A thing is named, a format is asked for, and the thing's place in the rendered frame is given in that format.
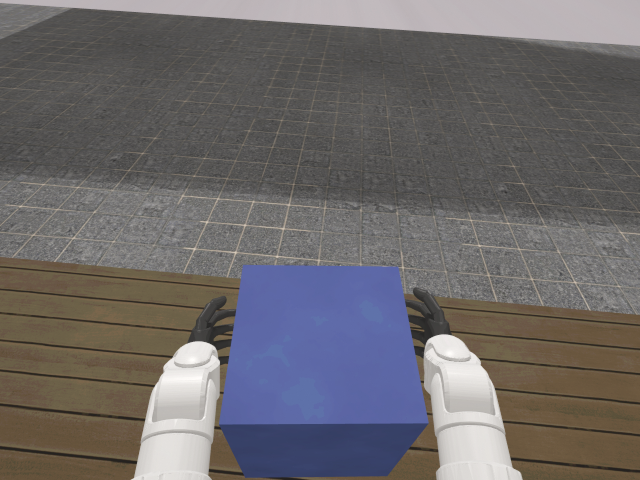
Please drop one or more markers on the right robot hand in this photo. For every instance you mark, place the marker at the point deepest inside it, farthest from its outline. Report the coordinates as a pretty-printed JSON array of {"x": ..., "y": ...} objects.
[{"x": 433, "y": 322}]

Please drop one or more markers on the robot right forearm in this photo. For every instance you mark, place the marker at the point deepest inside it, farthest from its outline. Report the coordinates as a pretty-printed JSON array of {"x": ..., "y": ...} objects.
[{"x": 467, "y": 419}]

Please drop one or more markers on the left robot hand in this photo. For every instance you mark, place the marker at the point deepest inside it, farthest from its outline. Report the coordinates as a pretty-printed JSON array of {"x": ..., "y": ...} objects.
[{"x": 204, "y": 330}]

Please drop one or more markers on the robot left forearm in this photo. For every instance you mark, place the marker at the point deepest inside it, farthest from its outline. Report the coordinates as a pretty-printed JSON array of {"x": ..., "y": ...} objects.
[{"x": 179, "y": 425}]

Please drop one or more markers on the carton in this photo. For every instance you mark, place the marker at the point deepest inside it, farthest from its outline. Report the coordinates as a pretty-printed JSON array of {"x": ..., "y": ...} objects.
[{"x": 322, "y": 378}]

